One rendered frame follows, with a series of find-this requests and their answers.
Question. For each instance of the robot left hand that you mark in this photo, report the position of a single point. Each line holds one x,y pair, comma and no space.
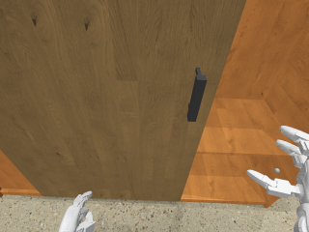
72,218

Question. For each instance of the right robot forearm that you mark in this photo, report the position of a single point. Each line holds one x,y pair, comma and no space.
302,212

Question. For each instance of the handle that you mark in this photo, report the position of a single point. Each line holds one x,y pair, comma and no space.
196,96

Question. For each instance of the wardrobe door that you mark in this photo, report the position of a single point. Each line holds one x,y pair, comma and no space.
10,176
94,94

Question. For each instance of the robot right hand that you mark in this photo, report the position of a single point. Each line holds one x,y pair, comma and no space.
300,157

